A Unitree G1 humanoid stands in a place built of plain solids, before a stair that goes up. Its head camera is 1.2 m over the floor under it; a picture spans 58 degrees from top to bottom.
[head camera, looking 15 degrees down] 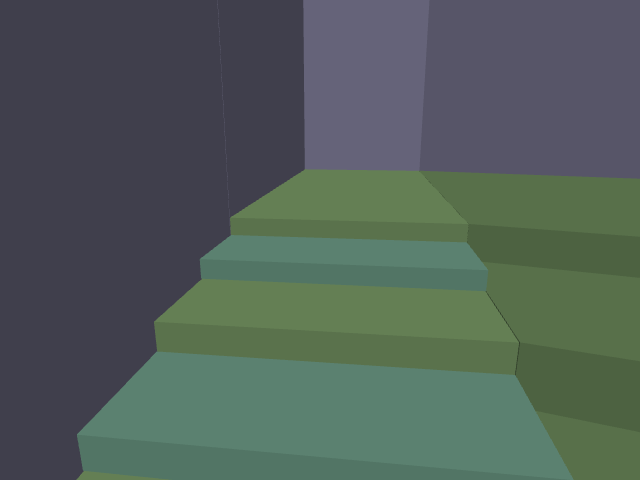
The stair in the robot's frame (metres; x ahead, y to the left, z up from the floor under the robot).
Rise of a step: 0.12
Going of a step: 0.49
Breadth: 1.39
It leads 7 degrees to the right of straight ahead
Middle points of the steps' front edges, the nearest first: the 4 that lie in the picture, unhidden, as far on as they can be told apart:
1.00 0.03 0.31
1.49 -0.03 0.44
1.97 -0.09 0.55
2.46 -0.15 0.66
